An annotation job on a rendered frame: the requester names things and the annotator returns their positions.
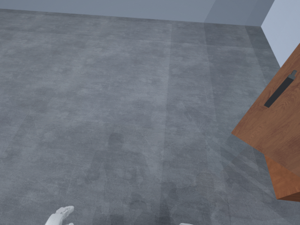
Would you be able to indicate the cupboard door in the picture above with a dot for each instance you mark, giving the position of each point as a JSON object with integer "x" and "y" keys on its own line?
{"x": 275, "y": 131}

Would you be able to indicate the handle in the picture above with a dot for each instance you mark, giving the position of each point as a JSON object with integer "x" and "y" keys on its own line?
{"x": 281, "y": 89}

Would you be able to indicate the robot left hand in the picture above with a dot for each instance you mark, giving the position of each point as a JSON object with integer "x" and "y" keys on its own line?
{"x": 60, "y": 215}

